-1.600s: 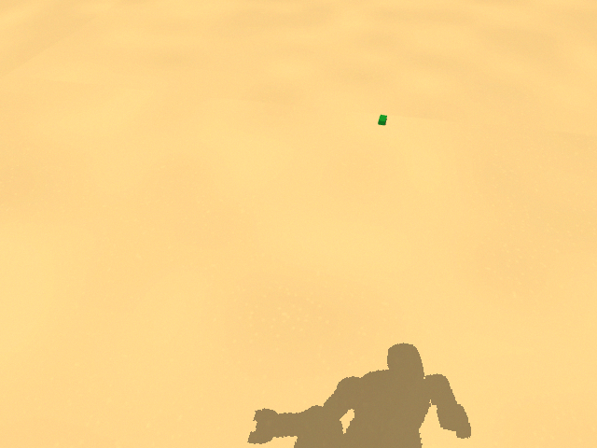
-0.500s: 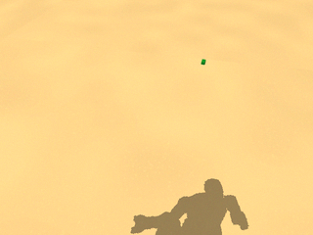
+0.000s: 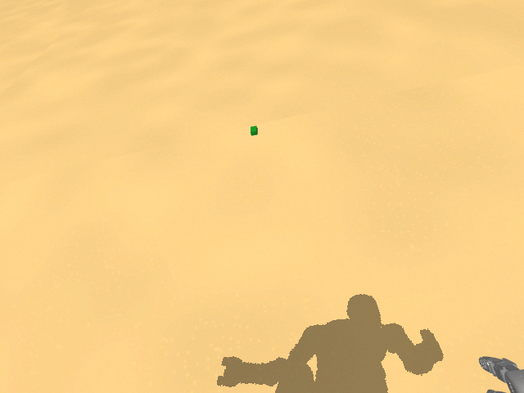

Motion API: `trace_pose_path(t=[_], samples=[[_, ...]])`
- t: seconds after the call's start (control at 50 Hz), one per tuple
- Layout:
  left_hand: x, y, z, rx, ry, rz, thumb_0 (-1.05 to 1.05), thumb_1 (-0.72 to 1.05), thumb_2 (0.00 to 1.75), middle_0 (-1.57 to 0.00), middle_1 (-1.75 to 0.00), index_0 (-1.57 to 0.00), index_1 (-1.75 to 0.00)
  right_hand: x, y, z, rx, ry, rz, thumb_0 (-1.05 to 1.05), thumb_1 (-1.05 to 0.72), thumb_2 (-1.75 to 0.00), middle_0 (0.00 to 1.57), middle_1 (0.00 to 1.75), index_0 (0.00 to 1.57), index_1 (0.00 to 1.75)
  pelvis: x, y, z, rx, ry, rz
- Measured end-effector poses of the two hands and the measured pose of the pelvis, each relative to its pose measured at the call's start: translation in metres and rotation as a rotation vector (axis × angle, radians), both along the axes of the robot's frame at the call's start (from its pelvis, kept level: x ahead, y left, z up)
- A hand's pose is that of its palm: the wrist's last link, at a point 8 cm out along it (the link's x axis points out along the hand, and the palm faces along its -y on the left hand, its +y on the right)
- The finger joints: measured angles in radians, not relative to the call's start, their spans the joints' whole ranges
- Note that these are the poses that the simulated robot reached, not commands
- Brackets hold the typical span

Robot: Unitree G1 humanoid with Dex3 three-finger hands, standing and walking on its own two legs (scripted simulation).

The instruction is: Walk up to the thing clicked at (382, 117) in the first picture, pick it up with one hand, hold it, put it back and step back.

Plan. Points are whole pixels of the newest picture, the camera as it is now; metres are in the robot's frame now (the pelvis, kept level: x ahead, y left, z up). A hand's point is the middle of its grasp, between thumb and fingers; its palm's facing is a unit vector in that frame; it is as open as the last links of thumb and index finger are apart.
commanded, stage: walk up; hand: left
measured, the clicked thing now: (253, 130) +1.84 +0.26 -0.73
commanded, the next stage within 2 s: none
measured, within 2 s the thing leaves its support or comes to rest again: neither
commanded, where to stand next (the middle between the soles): +1.55 +0.65 m, yaw -86 degrees
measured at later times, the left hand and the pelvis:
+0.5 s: hand (153, 228) +0.54 +0.35 -0.12, palm faces -0.38 -0.79 -0.49, open 7.4 cm; pelvis +0.35 +0.09 +0.02, yaw -20 degrees
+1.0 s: hand (183, 145) +0.86 +0.33 -0.10, palm faces -0.48 -0.69 -0.55, open 7.4 cm; pelvis +0.67 +0.11 +0.01, yaw -35 degrees
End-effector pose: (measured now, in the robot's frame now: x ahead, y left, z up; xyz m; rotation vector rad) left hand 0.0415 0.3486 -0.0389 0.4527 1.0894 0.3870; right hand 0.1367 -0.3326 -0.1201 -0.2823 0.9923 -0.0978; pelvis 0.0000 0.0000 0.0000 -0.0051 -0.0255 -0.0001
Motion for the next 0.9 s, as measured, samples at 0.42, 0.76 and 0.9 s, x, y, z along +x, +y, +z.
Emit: trace_pose_path(t=[0.42,0.76,0.9], samples=[[0.395,0.062,-0.059,-0.01,0.19,-0.365,0.02,0.9,0.9,-0.21,-0.3,-0.21,-0.3,0.188,0.067,0.034,-0.088,0.027,-0.307,0.0,-0.91,-0.89,0.2,0.3,0.2,0.3,0.297,0.084,-0.007,0.003,0.042,-0.299],[0.787,-0.045,-0.004,-0.024,-0.106,-0.76,0.01,0.91,0.9,-0.21,-0.3,-0.2,-0.3,0.234,0.128,0.01,-0.012,0.184,-0.698,0.01,-0.91,-0.89,0.2,0.3,0.2,0.3,0.529,0.089,0.0,0.027,0.0,-0.499],[0.821,-0.023,-0.017,0.0,-0.108,-0.659,0.01,0.9,0.9,-0.21,-0.3,-0.21,-0.3,0.371,0.127,-0.001,0.027,0.107,-0.594,0.01,-0.91,-0.89,0.2,0.3,0.2,0.3,0.605,0.091,-0.004,-0.048,-0.023,-0.543]])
